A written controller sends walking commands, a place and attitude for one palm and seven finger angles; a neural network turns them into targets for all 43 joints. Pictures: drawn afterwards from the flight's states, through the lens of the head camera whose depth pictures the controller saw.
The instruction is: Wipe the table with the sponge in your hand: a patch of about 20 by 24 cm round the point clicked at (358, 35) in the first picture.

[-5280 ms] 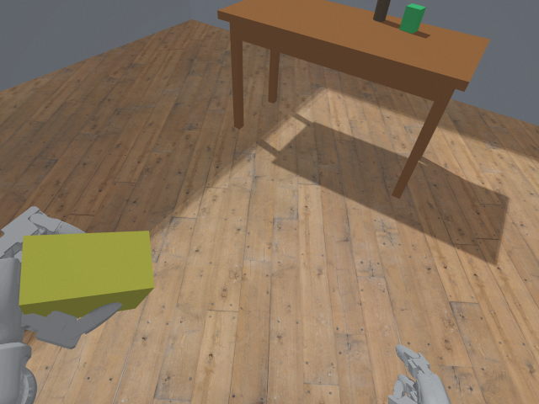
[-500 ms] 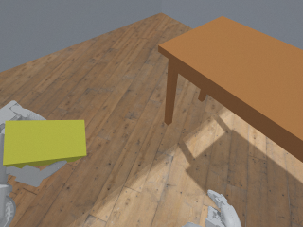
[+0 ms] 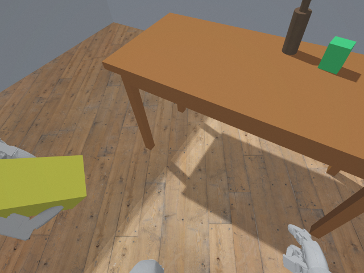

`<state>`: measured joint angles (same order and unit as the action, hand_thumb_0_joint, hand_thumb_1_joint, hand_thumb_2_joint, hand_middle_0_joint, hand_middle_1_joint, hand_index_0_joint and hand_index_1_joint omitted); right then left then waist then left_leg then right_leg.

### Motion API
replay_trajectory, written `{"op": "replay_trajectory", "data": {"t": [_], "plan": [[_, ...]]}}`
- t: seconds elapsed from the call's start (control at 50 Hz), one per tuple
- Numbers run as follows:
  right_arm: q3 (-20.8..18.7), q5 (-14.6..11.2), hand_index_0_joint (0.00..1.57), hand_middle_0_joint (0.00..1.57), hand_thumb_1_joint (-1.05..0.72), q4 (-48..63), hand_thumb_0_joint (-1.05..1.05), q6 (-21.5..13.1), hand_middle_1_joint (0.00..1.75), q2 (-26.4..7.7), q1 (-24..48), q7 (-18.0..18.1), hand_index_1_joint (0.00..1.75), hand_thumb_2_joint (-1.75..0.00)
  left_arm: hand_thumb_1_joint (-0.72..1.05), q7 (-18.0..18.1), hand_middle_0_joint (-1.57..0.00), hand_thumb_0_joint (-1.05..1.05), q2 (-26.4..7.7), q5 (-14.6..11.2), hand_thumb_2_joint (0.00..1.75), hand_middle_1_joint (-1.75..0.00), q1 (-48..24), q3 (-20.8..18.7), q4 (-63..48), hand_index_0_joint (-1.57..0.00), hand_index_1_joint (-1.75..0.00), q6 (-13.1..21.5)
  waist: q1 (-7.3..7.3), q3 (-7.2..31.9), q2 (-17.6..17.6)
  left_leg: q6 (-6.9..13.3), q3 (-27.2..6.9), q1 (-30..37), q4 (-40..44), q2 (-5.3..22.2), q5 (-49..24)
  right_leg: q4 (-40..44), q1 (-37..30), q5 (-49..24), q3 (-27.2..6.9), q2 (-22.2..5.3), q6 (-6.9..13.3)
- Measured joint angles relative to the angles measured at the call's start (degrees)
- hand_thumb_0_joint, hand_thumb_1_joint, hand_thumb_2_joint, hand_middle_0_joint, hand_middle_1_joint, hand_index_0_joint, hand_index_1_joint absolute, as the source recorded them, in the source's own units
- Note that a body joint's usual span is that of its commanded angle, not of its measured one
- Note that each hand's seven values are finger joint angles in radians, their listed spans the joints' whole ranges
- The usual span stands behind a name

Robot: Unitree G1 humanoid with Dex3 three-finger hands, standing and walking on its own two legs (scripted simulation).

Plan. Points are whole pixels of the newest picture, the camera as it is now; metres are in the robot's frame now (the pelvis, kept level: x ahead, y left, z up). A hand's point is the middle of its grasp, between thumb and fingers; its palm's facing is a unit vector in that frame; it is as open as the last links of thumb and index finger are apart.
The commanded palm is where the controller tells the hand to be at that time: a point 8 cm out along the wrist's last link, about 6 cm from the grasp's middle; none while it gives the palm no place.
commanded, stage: turn to face it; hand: left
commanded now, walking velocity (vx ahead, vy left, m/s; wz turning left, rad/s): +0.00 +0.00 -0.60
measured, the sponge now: (51, 187) +0.22 +0.22 +0.16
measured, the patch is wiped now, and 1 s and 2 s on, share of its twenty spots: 0.00 0.00 0.00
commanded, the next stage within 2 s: take the last steps up to it in 1.50 s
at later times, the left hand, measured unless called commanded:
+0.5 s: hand (83, 198) +0.21 +0.16 +0.16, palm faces +0.18 -0.87 -0.46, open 10.2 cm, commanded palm +0.17 +0.20 +0.18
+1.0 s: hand (155, 199) +0.21 +0.05 +0.16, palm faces -0.06 -0.88 -0.47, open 10.2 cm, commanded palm +0.18 +0.09 +0.18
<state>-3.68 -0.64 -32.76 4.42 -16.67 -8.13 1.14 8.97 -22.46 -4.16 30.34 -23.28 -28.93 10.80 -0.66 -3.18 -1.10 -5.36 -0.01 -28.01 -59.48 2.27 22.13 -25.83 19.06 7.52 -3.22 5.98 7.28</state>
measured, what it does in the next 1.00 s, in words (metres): walks backwards, turning right: left foot, then right foot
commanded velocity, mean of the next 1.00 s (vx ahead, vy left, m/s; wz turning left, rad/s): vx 0.00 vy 0.00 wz -0.60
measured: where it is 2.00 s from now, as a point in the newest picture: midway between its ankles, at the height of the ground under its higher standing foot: outside the picture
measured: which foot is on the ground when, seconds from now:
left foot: up 0.00-0.26, down 0.28-0.56, up 0.58-0.84, down 0.86-1.00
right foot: down 0.00-0.28, up 0.30-0.52, down 0.54-0.86, up 0.88-1.00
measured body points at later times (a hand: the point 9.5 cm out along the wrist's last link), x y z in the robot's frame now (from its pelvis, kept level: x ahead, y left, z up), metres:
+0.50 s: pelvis -0.06 -0.02 -0.01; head -0.02 -0.04 +0.43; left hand +0.19 +0.20 +0.19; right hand +0.05 -0.25 -0.12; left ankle -0.08 +0.16 -0.74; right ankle -0.05 -0.14 -0.72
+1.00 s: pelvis -0.11 -0.05 -0.01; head -0.09 -0.07 +0.44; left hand +0.20 +0.10 +0.19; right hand -0.10 -0.34 -0.11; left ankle -0.02 +0.08 -0.74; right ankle -0.15 -0.13 -0.68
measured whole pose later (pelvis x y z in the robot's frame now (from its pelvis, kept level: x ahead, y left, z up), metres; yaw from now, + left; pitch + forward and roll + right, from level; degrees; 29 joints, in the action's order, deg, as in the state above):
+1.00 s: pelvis -0.11 -0.05 -0.01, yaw -36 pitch +0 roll +1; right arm -1.4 -1.1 -31.6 1.7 -12.6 -11.4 0.9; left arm 7.9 -21.7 -2.2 28.0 -24.6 -27.5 11.3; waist -2.3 -2.7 0.1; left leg -3.1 7.4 -15.4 -32.9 6.2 17.2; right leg -62.7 31.8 24.9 0.3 2.8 -2.5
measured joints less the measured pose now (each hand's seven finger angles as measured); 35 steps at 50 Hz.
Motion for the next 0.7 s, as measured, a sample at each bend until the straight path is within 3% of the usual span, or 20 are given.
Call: {"op": "replay_trajectory", "data": {"t": [0.12,0.22,0.26,0.3,0.36,0.4,0.44,0.52,0.54,0.56,0.6,0.64,0.7], "plan": [[2.11,0.17,0.2,0.2,-0.91,1.2,0.01,0.44,0.3,1.79,-0.96,-0.32,0.3,-0.9,-0.5,0.01,-0.73,-0.01,2.92,0.75,0.98,-1.34,-3.59,4.83,1.09,-0.74,-1.34,-1.29,-1.73,3.06,2.04,1.3,0.11,5.75,11.38,-1.64,2.34,3.29,1.03,-3.78,-2.89,0.95,0.02],[3.24,0.58,0.2,0.2,-0.91,2.56,0.01,0.78,0.3,3.52,-0.66,-1.18,0.3,-0.9,-0.5,-0.8,-0.73,-0.01,1.62,1.42,0.98,-1.34,-5.09,4.93,-0.77,-0.74,-1.34,-0.31,-2.46,4.16,3.49,3.06,1.43,12.0,24.75,-2.9,4.0,6.13,3.42,-7.7,-5.31,2.38,-0.53],[3.54,0.53,0.2,0.2,-0.91,3.46,0.01,0.84,0.3,3.72,-0.6,-1.54,0.3,-0.9,-0.5,-1.21,-0.73,-0.01,0.72,1.37,0.98,-1.34,-5.59,4.11,-1.41,-0.74,-1.34,0.33,-2.18,4.19,2.88,4.37,2.48,15.92,32.52,-2.25,2.5,5.48,5.14,-8.28,-5.5,3.76,-1.52],[3.56,0.72,0.2,0.2,-0.91,3.73,0.01,0.58,0.3,4.64,-0.04,-1.43,0.3,-0.9,-0.5,-1.84,-0.73,-0.01,-0.64,1.39,0.98,-1.34,-7.06,2.84,-1.2,-0.74,-1.34,0.93,-1.61,2.54,3.25,4.98,3.2,16.66,35.38,-1.59,-5.14,-1.87,8.86,-1.21,-4.72,4.38,-4.31],[3.96,0.3,0.2,0.2,-0.91,3.71,0.01,-0.64,0.3,6.71,-0.88,-1.29,0.3,-0.9,-0.5,-2.37,-0.73,-0.01,-1.81,1.76,0.98,-1.34,-6.91,0.67,-0.21,-0.74,-1.34,0.9,-2.12,0.42,4.11,3.3,5.54,17.56,33.11,-0.63,-4.9,-25.05,15.1,10.84,-0.72,2.39,-8.11],[4.17,0.09,0.2,0.2,-0.91,3.56,0.01,-1.57,0.3,7.22,-2.38,-1.54,0.3,-0.9,-0.5,-2.28,-0.73,-0.02,-0.81,1.55,0.98,-1.34,-5.01,0.27,0.1,-0.74,-1.34,0.45,-2.17,0.38,2.43,2.54,6.51,18.28,32.03,1.39,-3.31,-32.63,15.69,14.27,1.92,-0.19,-9.19],[4.43,-0.37,0.2,0.2,-0.91,3.19,0.01,-2.48,0.3,7.11,-3.68,-1.65,0.3,-0.9,-0.5,-1.91,-0.73,-0.02,1.05,1.47,0.98,-1.34,-3.52,1.04,-0.22,-0.74,-1.34,-0.3,-3.02,-0.16,0.34,1.66,8.05,19.34,31.24,3.86,-2.26,-30.01,13.08,15.33,3.87,-3.26,-9.82],[5.14,-0.51,0.2,0.21,-0.91,2.66,0.01,-4.85,0.3,7.15,-5.33,-1.78,0.3,-0.9,-0.5,-1.34,-0.73,-0.02,1.55,2.13,0.98,-1.34,-4.3,2.65,-1.53,-0.74,-1.34,-1.12,-3.72,-2.61,-1.71,-0.77,10.57,19.64,25.73,8.8,1.09,-13.66,3.75,10.63,6.27,-6.65,-10.4],[5.22,-0.5,0.2,0.21,-0.9,2.49,0.01,-5.35,0.3,7.08,-5.42,-1.84,0.3,-0.9,-0.5,-1.33,-0.73,-0.02,0.88,2.52,0.98,-1.34,-5.74,2.87,-1.61,-0.74,-1.34,-1.12,-3.45,-3.34,-2.02,-1.21,10.35,18.52,22.4,10.21,2.53,-10.41,1.83,7.41,6.82,-6.38,-9.59],[5.08,-0.52,0.2,0.21,-0.9,1.84,0.01,-5.53,0.3,6.64,-4.61,-1.84,0.3,-0.9,-0.5,-1.35,-0.73,-0.02,0.84,2.89,0.98,-1.34,-7.91,3.33,-1.27,-0.74,-1.34,-1.01,-2.79,-4.78,-3.02,-0.43,8.86,16.44,17.71,11.84,2.7,-10.87,1.81,6.61,7.67,-5.08,-7.84],[4.79,-0.2,0.2,0.21,-0.9,0.1,0.01,-4.97,0.3,5.73,-1.82,-1.57,0.3,-0.9,-0.5,-1.25,-0.72,-0.02,0.63,2.96,0.98,-1.34,-11.19,3.56,-1.04,-0.74,-1.34,-0.55,-1.2,-7.32,-2.34,0.38,3.91,10.46,5.53,9.48,7.47,-12.79,3.17,7.11,7.47,-4.42,-4.94],[4.15,0.0,0.2,0.21,-0.91,-0.36,0.01,-3.78,0.3,5.05,0.58,-1.42,0.3,-0.9,-0.5,-1.22,-0.72,-0.02,-0.15,2.26,0.98,-1.34,-11.09,2.48,-2.38,-0.74,-1.34,-0.13,0.0,-8.74,-0.34,0.71,1.72,6.07,-2.21,5.9,9.29,-12.04,4.03,6.21,5.56,-4.1,-3.73],[3.37,0.31,0.2,0.2,-0.91,1.05,0.01,-2.28,0.3,3.75,2.29,-1.53,0.3,-0.9,-0.5,-1.2,-0.72,-0.02,-1.98,0.96,0.98,-1.34,-4.78,-0.6,-6.36,-0.74,-1.34,1.01,2.06,-8.29,1.56,0.87,1.11,3.14,-1.07,2.83,7.6,-9.01,4.89,3.24,2.41,-2.86,-3.44]]}}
